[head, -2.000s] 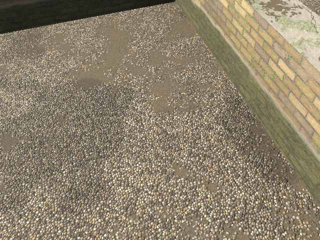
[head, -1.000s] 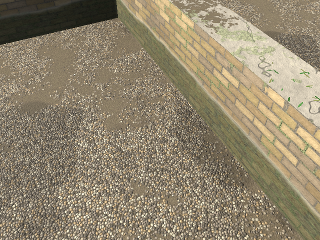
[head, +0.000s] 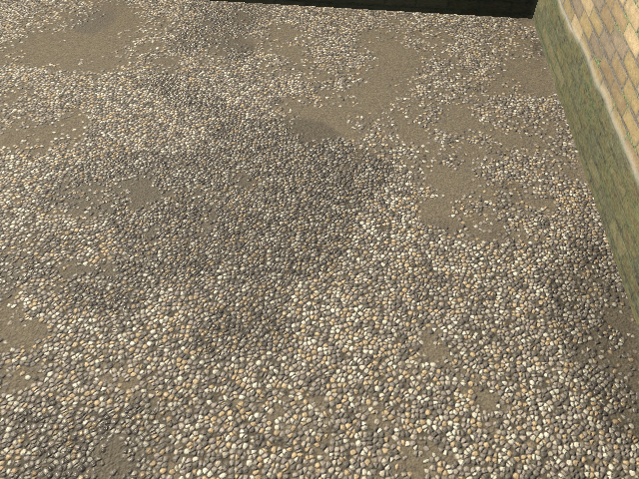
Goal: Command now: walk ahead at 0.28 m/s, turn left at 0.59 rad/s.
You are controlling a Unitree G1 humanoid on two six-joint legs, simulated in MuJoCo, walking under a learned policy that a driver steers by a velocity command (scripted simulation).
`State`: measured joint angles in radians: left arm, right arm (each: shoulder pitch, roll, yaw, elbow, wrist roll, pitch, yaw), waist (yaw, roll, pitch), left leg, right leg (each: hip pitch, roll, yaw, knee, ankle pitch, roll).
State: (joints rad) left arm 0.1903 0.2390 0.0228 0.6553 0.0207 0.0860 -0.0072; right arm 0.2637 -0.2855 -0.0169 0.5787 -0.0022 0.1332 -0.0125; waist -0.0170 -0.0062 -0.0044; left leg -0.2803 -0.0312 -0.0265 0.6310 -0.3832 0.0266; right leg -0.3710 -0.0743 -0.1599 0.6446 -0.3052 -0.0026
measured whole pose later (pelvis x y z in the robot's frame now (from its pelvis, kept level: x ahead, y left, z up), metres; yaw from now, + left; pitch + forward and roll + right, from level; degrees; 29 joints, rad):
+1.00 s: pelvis +0.10 +0.05 -0.01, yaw +8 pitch -2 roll +0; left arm 0.18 0.21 -0.02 0.62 0.01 0.07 0.01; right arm 0.12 -0.20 0.04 0.61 -0.03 0.07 -0.02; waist -0.03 0.02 0.00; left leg -0.30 -0.05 0.01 0.72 -0.39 0.05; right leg -0.22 0.02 0.06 0.71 -0.46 0.00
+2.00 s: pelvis +0.03 +0.05 -0.01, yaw -18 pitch -1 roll +2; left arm 0.18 0.25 0.02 0.58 -0.01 0.09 0.02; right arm 0.12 -0.21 -0.01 0.59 -0.03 0.03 -0.02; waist 0.01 0.00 0.02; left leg -0.32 0.11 0.33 0.74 -0.39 0.03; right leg -0.53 0.06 0.10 0.97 -0.38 -0.02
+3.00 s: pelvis +0.06 -0.04 -0.01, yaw -21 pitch -1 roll +0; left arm 0.14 0.22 -0.01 0.60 0.02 0.03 0.04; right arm 0.14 -0.22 0.00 0.58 -0.01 0.06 0.02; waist 0.01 -0.04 0.01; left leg -0.30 -0.04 -0.07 0.77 -0.44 0.01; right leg -0.35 -0.01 -0.11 0.75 -0.37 -0.04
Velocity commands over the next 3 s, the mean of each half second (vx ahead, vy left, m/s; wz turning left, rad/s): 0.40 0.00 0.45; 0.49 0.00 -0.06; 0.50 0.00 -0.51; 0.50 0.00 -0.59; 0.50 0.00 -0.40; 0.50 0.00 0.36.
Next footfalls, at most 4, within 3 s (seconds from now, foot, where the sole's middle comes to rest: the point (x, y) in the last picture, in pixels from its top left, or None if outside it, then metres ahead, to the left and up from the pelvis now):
0.30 right None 0.11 -0.07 -0.76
0.62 left None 0.12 0.15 -0.76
2.40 left None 0.12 0.05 -0.76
2.72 right None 0.08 -0.15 -0.76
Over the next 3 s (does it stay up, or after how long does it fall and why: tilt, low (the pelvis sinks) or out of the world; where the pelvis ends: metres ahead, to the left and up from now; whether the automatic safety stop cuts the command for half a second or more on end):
stays up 0.06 -0.04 -0.01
